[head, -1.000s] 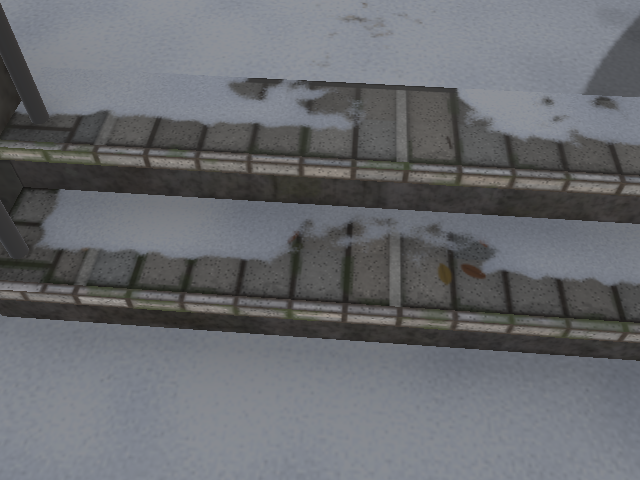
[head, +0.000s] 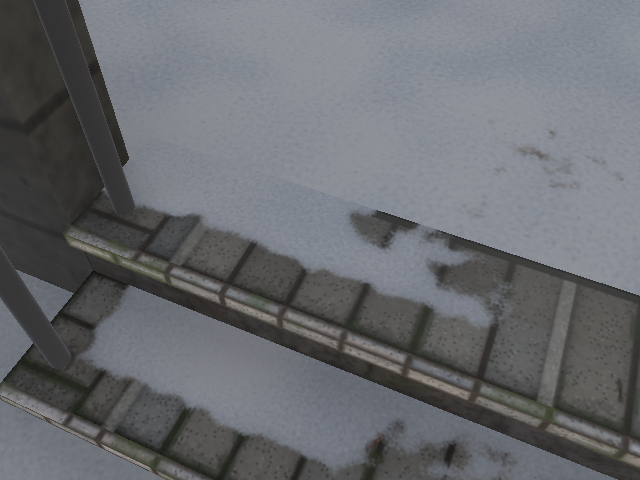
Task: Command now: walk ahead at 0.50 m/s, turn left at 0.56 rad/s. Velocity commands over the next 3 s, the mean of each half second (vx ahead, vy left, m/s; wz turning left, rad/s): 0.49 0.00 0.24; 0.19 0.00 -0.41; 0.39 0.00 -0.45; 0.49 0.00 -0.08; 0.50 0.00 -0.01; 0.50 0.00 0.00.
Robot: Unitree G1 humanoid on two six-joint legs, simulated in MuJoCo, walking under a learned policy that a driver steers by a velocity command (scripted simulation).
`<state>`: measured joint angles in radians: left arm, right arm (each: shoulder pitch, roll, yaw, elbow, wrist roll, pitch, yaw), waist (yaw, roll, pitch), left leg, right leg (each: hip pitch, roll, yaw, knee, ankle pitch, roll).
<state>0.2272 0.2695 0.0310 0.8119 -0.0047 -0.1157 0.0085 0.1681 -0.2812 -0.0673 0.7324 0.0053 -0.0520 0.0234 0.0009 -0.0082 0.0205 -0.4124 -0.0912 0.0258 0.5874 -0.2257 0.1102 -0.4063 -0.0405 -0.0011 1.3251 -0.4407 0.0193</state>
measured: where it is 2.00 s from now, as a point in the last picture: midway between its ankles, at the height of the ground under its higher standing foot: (411, 223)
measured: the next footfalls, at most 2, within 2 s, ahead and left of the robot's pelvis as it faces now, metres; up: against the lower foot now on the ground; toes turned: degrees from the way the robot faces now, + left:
right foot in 0.40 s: +0.41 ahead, -0.10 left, +0.16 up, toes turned +3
left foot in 0.98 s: +0.53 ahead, +0.11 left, +0.16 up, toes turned -11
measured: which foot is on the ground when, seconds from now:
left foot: down 0.00-0.42, up 0.44-0.96, down 0.98-1.00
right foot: up 0.00-0.38, down 0.40-1.00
